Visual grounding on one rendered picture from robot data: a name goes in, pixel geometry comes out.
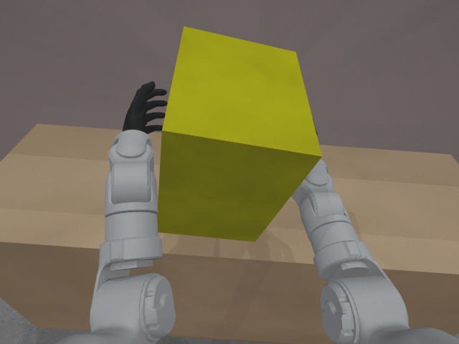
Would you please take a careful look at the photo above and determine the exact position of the carton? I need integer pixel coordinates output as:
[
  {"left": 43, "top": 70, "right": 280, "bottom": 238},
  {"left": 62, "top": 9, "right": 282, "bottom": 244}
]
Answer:
[{"left": 157, "top": 27, "right": 322, "bottom": 242}]

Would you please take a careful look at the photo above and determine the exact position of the robot left forearm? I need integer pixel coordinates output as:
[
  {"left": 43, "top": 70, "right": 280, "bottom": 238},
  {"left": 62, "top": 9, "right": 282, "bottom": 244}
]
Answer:
[{"left": 90, "top": 130, "right": 163, "bottom": 328}]

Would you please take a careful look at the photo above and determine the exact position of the left robot upper arm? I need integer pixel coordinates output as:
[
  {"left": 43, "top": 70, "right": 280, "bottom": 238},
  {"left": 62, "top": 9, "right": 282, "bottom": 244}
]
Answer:
[{"left": 55, "top": 273, "right": 176, "bottom": 344}]

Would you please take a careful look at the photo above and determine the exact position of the robot right forearm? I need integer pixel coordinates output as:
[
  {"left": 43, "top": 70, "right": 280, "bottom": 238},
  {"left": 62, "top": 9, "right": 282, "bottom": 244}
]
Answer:
[{"left": 292, "top": 159, "right": 409, "bottom": 324}]

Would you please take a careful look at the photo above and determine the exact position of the robot left hand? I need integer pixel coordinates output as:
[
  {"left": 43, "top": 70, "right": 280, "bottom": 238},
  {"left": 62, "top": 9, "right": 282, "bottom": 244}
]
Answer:
[{"left": 122, "top": 82, "right": 167, "bottom": 134}]

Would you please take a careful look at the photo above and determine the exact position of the right robot upper arm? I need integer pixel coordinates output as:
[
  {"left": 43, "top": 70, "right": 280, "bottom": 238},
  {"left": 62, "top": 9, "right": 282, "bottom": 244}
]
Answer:
[{"left": 321, "top": 275, "right": 459, "bottom": 344}]

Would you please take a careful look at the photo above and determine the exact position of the pedestal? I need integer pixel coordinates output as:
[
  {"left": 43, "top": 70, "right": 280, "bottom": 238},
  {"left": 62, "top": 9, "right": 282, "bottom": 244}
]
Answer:
[{"left": 0, "top": 124, "right": 459, "bottom": 344}]

